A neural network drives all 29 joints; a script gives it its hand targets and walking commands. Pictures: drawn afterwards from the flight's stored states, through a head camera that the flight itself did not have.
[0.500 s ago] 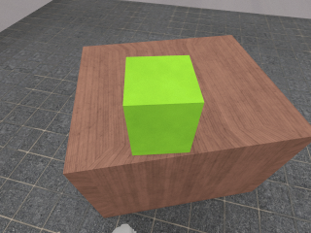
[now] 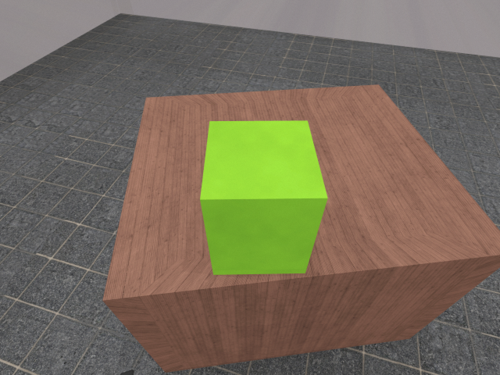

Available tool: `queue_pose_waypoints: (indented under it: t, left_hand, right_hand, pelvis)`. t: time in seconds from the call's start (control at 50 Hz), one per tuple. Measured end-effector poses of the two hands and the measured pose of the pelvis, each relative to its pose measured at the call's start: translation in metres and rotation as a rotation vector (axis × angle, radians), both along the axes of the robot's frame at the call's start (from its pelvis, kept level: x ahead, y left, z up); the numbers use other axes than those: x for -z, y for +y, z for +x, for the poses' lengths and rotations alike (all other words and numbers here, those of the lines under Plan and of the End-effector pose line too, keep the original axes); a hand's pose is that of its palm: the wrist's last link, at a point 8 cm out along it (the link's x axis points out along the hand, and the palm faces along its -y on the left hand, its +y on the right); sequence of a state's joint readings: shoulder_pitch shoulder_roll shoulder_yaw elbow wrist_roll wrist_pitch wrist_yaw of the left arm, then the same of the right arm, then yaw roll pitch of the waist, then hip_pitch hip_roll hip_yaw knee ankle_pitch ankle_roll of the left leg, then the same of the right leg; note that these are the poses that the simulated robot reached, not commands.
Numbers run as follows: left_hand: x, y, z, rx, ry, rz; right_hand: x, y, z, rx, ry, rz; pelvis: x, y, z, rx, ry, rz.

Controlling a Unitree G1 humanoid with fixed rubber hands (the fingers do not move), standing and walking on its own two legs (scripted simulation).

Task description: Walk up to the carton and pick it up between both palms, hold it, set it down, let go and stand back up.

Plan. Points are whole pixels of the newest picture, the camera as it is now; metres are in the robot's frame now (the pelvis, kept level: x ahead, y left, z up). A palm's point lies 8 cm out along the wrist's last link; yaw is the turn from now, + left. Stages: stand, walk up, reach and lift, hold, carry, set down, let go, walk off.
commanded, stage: walk up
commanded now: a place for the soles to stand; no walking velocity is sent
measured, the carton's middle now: (259, 199) +0.47 +0.01 -0.01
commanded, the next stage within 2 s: none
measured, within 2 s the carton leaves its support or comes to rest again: neither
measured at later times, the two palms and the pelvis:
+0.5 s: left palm out of the picture +0.06 +0.25 -0.11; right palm out of the picture +0.08 -0.25 -0.11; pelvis +0.00 +0.00 +0.00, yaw +2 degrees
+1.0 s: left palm out of the picture +0.04 +0.22 -0.12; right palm out of the picture +0.12 -0.29 -0.12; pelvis +0.02 -0.04 -0.01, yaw +7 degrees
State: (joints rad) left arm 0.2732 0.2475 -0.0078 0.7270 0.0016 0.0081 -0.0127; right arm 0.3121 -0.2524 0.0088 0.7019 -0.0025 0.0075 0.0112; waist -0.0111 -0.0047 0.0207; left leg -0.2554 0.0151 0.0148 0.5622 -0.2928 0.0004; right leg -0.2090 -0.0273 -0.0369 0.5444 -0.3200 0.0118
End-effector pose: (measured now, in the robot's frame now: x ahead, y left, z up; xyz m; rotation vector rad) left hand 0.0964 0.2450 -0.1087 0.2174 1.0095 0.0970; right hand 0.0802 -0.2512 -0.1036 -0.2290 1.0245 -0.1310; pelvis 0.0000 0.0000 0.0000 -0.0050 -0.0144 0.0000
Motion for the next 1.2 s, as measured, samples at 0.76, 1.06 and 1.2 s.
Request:
queue_pose_waypoints:
  t: [0.76,1.06,1.2]
  left_hand:
    - [0.008,-0.001,-0.037,-0.084,0.078,0.045]
    - [0.010,-0.030,-0.049,-0.161,0.126,0.035]
    - [0.006,-0.034,-0.047,-0.188,0.111,0.028]
  right_hand:
    - [0.011,-0.033,-0.016,-0.036,0.139,-0.057]
    - [0.013,-0.041,0.055,-0.130,0.047,-0.035]
    - [0.009,-0.035,0.084,-0.175,0.006,-0.034]
  pelvis:
    - [0.004,-0.026,0.009,-0.077,0.006,-0.003]
    - [0.008,-0.048,0.026,-0.127,-0.006,0.005]
    - [0.005,-0.052,0.027,-0.145,-0.005,0.015]
